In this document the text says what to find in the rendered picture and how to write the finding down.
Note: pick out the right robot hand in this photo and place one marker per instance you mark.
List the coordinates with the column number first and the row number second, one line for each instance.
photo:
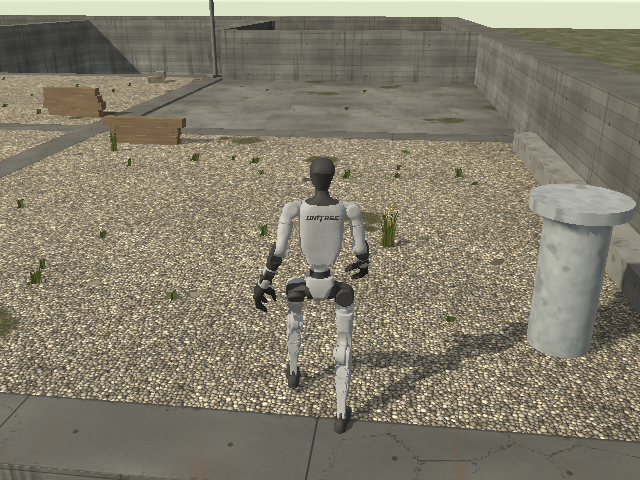
column 362, row 273

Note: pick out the left robot hand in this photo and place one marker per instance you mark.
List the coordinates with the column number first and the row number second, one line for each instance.
column 258, row 296

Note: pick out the right robot thigh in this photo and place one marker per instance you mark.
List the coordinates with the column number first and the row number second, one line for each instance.
column 344, row 309

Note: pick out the left robot forearm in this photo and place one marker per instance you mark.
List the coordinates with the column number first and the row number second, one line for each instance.
column 270, row 269

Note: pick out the right robot shin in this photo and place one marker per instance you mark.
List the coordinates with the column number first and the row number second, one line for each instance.
column 342, row 383

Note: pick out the right robot forearm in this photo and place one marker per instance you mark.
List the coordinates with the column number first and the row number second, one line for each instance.
column 363, row 259

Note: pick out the robot left upper arm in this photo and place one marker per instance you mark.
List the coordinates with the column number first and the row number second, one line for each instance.
column 289, row 211

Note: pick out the robot right upper arm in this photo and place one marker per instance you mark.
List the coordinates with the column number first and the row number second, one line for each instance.
column 353, row 212

